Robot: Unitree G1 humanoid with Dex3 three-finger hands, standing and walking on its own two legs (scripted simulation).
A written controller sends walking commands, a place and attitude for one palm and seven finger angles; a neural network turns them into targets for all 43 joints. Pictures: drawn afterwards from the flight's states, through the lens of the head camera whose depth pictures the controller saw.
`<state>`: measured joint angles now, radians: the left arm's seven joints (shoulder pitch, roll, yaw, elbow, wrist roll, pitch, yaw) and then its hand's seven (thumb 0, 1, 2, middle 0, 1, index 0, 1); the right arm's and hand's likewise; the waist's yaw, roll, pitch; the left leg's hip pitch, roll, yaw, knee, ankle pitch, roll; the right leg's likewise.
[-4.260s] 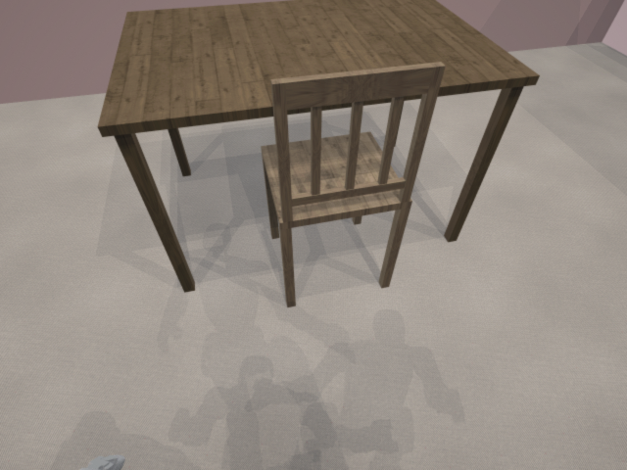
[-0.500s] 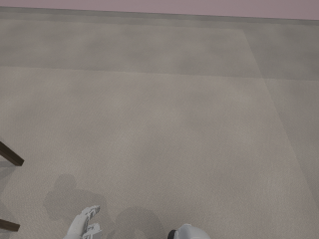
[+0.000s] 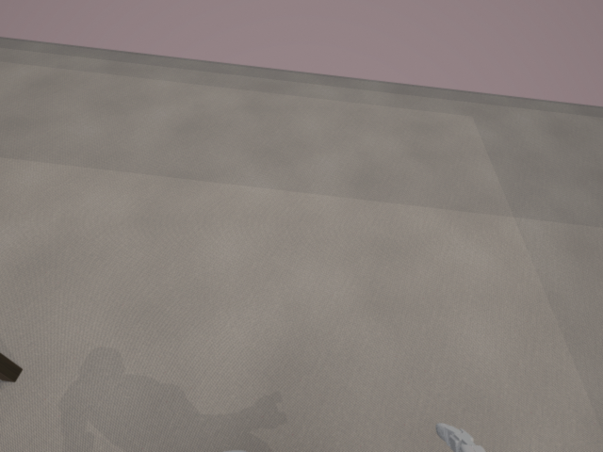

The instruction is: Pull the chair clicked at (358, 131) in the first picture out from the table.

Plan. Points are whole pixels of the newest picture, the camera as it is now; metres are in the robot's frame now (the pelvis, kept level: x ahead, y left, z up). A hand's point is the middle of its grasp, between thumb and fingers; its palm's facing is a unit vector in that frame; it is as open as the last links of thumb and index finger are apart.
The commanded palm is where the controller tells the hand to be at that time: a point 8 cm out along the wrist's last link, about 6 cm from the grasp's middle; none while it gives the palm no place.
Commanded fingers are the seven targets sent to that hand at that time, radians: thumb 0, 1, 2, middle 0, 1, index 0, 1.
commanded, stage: walk to a spot facing it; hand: left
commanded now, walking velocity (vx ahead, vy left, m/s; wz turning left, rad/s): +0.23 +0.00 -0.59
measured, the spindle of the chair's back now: out of the picture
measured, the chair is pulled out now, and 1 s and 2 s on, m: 0.00 0.00 0.00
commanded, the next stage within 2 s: turn to face it in 0.10 s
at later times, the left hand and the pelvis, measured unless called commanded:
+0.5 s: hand (230, 365) +0.27 +0.15 -0.15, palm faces -0.06 -0.98 -0.20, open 7.4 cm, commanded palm none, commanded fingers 0.00 0.90 0.90 -0.20 -0.30 -0.20 -0.30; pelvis +0.13 -0.02 +0.00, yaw -1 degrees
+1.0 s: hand (155, 423) +0.17 +0.24 -0.15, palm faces +0.28 -0.92 -0.26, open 7.4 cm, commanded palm none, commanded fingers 0.00 0.90 0.90 -0.20 -0.30 -0.20 -0.30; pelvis +0.14 +0.01 +0.01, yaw +14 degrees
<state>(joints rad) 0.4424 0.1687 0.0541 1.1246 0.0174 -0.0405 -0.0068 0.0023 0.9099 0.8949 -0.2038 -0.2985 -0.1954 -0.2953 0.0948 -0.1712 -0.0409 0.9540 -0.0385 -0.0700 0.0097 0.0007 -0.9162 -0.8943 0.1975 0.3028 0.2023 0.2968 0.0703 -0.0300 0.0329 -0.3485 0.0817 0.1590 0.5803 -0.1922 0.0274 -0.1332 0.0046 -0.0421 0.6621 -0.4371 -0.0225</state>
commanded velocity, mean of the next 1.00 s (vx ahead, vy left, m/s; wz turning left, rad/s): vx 0.02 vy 0.00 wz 0.40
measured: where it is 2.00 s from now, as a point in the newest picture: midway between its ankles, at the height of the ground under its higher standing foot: outside the picture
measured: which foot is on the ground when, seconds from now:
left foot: down 0.00-0.42, up 0.44-0.68, down 0.70-1.00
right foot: up 0.00-0.38, down 0.40-0.70, up 0.72-1.00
